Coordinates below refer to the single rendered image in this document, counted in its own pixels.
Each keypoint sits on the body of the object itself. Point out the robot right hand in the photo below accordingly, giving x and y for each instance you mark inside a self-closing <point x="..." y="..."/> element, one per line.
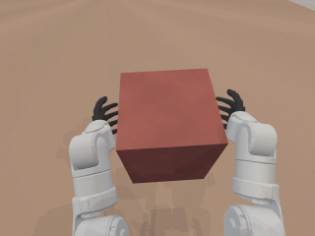
<point x="236" y="105"/>

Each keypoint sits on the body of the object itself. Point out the robot right forearm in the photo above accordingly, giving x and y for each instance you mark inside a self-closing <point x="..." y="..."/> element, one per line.
<point x="255" y="154"/>

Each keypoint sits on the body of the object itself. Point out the left robot upper arm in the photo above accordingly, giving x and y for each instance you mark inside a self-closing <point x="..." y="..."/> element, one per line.
<point x="111" y="225"/>

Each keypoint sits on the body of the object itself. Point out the right robot upper arm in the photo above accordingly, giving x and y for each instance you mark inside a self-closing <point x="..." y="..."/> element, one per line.
<point x="246" y="220"/>

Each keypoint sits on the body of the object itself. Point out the robot left forearm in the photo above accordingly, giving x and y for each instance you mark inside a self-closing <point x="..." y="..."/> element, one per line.
<point x="90" y="166"/>

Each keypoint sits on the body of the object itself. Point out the robot left hand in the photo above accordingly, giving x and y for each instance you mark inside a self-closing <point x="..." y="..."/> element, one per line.
<point x="99" y="112"/>

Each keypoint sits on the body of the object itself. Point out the carton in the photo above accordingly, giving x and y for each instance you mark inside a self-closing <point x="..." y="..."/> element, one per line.
<point x="169" y="126"/>

